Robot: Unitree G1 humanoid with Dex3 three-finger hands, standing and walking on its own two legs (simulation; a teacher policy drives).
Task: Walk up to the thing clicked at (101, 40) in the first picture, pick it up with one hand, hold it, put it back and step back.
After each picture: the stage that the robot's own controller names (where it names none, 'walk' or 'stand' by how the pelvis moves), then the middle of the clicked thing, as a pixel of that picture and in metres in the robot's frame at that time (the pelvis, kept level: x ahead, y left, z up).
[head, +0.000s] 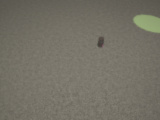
stand; (100, 42) +1.42 -0.23 -0.72
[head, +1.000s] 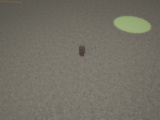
walk; (82, 51) +1.31 +0.11 -0.70
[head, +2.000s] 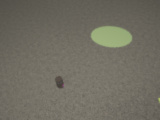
walk; (59, 82) +0.85 +0.30 -0.72
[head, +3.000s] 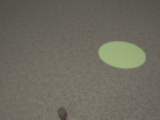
walk; (62, 114) +0.54 +0.25 -0.72
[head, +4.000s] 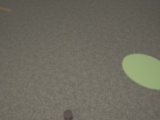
stand; (68, 116) +0.49 +0.15 -0.70
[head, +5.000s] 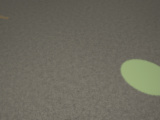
stand; out of the picture +0.45 +0.14 -0.71
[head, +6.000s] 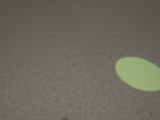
stand; out of the picture +0.46 +0.15 -0.72
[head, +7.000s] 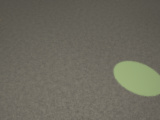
stand; out of the picture +0.44 +0.16 -0.73
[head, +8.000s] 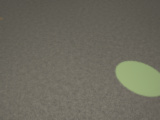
stand; out of the picture +0.44 +0.16 -0.73
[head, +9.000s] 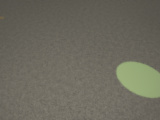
stand; out of the picture +0.43 +0.15 -0.73
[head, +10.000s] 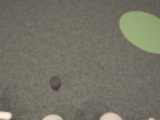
go down; (55, 83) +0.49 +0.14 -0.53
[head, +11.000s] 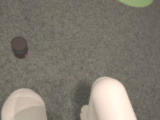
go down; (20, 48) +0.53 +0.19 -0.31
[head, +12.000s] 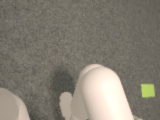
close in; out of the picture +0.52 +0.22 -0.27
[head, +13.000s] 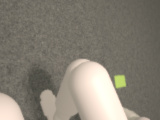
close in; out of the picture +0.51 +0.25 -0.25
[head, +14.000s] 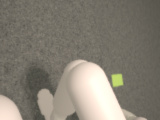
close; out of the picture +0.50 +0.25 -0.26
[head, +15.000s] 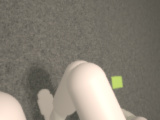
close; out of the picture +0.48 +0.24 -0.27
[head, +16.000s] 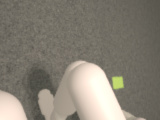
close; out of the picture +0.47 +0.24 -0.27
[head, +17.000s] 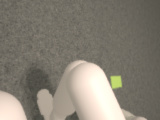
lift; out of the picture +0.42 +0.23 -0.30
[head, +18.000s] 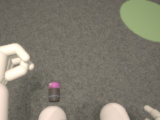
lift; (54, 91) +0.42 +0.15 -0.50
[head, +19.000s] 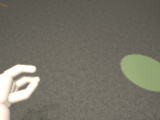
hold; out of the picture +0.38 +0.14 -0.70
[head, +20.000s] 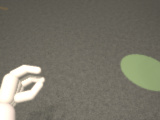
hold; out of the picture +0.37 +0.16 -0.70
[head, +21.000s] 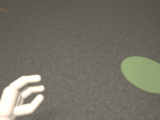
hold; out of the picture +0.37 +0.16 -0.70
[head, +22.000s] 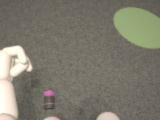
crouch; (49, 99) +0.40 +0.17 -0.57
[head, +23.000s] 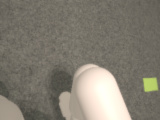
lower; out of the picture +0.43 +0.23 -0.29
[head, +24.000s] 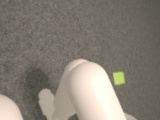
lower; out of the picture +0.41 +0.26 -0.28
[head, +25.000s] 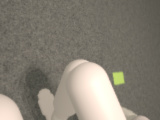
lower; out of the picture +0.41 +0.27 -0.28
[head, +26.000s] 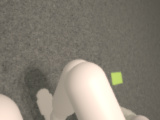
lower; out of the picture +0.41 +0.27 -0.28
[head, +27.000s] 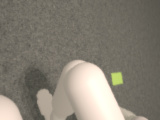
lower; out of the picture +0.41 +0.27 -0.29
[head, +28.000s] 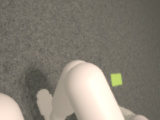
open; out of the picture +0.41 +0.28 -0.29
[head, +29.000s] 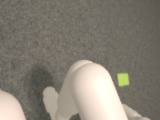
stand; out of the picture +0.41 +0.28 -0.29
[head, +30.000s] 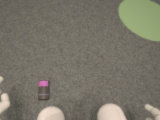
walk; (43, 90) +0.42 +0.20 -0.52
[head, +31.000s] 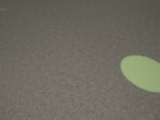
stand; out of the picture +0.37 +0.18 -0.69
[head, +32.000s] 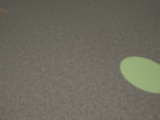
stand; out of the picture +0.38 +0.19 -0.69
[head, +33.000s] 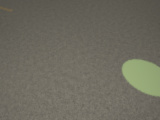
stand; out of the picture +0.38 +0.19 -0.72
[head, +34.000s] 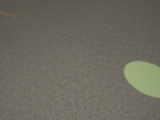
stand; out of the picture +0.38 +0.20 -0.75
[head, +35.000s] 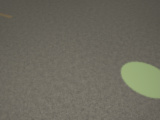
stand; out of the picture +0.37 +0.21 -0.75
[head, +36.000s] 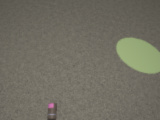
walk; (52, 111) +0.43 +0.17 -0.73
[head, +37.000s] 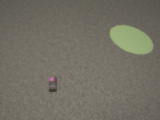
walk; (53, 84) +0.68 +0.21 -0.73
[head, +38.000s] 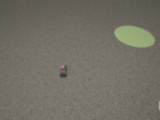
stand; (63, 71) +1.01 +0.27 -0.73
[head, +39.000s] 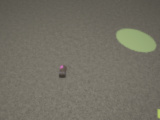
stand; (62, 71) +0.97 +0.20 -0.74
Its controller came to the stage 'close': yes
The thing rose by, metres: 0.01
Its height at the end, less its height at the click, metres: -0.02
